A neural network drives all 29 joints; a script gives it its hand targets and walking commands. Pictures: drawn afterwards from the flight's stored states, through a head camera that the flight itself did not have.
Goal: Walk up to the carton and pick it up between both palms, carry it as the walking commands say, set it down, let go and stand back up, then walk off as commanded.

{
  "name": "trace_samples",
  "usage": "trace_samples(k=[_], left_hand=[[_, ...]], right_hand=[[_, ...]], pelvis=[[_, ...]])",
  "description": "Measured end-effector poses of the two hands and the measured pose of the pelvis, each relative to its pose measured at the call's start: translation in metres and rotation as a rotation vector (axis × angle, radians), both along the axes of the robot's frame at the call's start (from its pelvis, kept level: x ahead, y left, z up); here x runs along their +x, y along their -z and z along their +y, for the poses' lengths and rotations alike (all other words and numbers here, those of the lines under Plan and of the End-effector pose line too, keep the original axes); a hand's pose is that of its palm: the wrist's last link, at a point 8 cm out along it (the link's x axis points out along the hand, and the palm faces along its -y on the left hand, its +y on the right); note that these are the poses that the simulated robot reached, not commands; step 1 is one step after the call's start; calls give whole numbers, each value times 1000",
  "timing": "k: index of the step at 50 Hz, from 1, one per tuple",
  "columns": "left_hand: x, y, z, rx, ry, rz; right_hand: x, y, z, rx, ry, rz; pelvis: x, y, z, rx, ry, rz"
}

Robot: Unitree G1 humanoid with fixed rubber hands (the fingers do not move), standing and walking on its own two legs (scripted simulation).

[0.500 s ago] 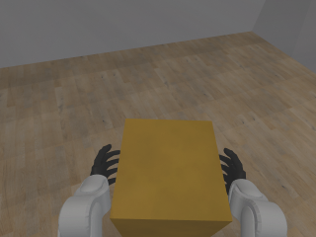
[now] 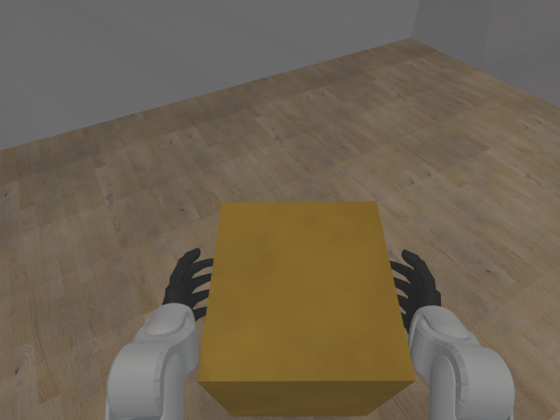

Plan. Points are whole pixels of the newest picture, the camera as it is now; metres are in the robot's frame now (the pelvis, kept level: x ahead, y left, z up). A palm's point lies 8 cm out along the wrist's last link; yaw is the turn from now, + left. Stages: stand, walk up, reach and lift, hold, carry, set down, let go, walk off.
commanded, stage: carry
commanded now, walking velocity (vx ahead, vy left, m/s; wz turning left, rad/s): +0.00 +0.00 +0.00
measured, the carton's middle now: (298, 317) +0.26 -0.01 +0.02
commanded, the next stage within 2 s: none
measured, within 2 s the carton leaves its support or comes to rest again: neither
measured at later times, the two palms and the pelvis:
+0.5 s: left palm (123, 389) +0.15 +0.18 +0.08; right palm (392, 377) +0.17 -0.11 +0.07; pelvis -0.07 +0.03 -0.01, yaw +3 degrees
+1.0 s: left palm (142, 356) +0.19 +0.18 +0.06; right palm (384, 340) +0.21 -0.11 +0.06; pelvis -0.05 +0.02 -0.01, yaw +3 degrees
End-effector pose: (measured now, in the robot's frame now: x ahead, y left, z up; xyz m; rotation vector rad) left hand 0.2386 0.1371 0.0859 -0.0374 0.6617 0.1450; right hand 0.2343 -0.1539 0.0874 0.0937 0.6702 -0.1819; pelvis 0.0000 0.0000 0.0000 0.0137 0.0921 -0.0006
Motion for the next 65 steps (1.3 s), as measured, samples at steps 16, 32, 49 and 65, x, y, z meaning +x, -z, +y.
trace_samples(k=[16, 32, 49, 65], left_hand=[[-79, 5, 59, -43, -87, 5], [-79, 11, 34, 10, -75, 40], [-46, 25, 41, -7, -60, 43], [-26, 36, 52, -6, -65, 35]], right_hand=[[-58, 0, 60, -38, -95, 4], [-59, 17, 35, 9, -85, 39], [-25, 24, 43, -27, -87, 42], [-6, 34, 53, -47, -97, 34]], pelvis=[[-59, 6, 36, -20, -37, -68], [-67, 10, 17, -5, -47, -48], [-54, 8, 22, -8, -52, -30], [-40, 7, 30, -14, -57, -41]])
